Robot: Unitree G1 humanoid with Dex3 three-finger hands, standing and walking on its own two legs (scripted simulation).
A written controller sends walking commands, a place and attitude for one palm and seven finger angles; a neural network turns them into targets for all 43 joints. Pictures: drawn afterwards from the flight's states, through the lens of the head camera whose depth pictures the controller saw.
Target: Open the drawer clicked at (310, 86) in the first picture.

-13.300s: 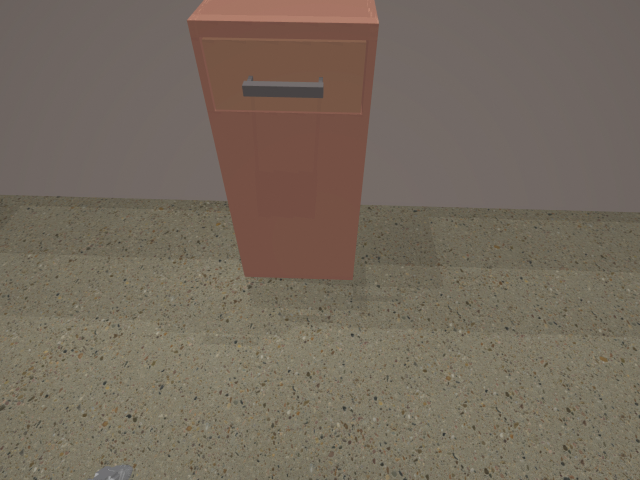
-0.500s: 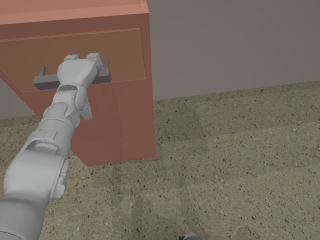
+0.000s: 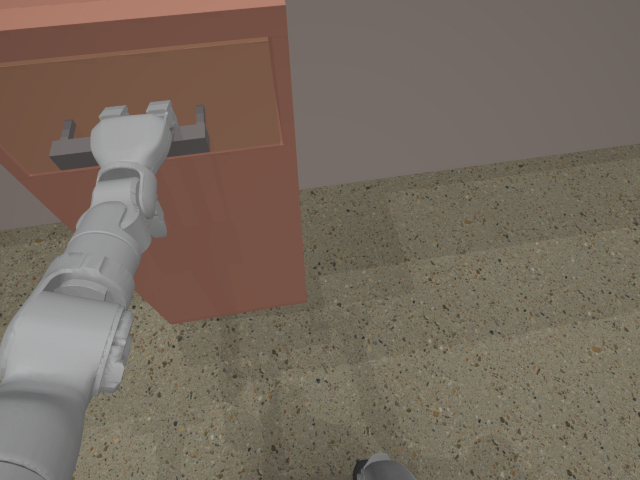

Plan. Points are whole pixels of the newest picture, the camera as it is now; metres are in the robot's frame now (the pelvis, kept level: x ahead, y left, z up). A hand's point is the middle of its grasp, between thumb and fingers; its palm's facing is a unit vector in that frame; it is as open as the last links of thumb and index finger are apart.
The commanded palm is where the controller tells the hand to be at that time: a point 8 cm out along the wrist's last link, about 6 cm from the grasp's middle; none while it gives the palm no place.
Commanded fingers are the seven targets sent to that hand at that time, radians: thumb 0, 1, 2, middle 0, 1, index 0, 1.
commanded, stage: lower the fingers behind the handle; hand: left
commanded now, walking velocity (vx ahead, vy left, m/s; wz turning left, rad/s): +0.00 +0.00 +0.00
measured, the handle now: (134, 133) +0.56 +0.21 +0.08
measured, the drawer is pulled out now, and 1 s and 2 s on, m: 0.00 0.00 0.11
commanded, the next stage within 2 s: close the thumb around the handle in 0.16 s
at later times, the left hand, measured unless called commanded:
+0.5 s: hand (149, 171) +0.51 +0.19 +0.05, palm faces -0.03 +0.00 -1.00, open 12.3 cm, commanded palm +0.49 +0.20 +0.09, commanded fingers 0.00 0.23 0.61 -0.35 -1.28 -0.35 -1.28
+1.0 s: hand (147, 171) +0.52 +0.19 +0.05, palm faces -0.01 -0.01 -1.00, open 5.9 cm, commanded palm +0.49 +0.20 +0.09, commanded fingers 0.00 0.90 0.90 -0.40 -1.35 -0.40 -1.35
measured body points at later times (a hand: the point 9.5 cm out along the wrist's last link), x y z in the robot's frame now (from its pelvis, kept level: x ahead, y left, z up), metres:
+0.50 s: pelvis +0.00 +0.00 +0.00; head +0.10 -0.01 +0.44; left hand +0.51 +0.19 +0.11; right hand +0.01 -0.27 -0.13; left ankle -0.04 +0.12 -0.71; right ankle +0.01 -0.13 -0.71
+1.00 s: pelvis +0.01 +0.01 +0.00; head +0.11 -0.01 +0.44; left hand +0.51 +0.19 +0.11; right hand +0.01 -0.27 -0.13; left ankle -0.04 +0.12 -0.71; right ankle +0.01 -0.13 -0.71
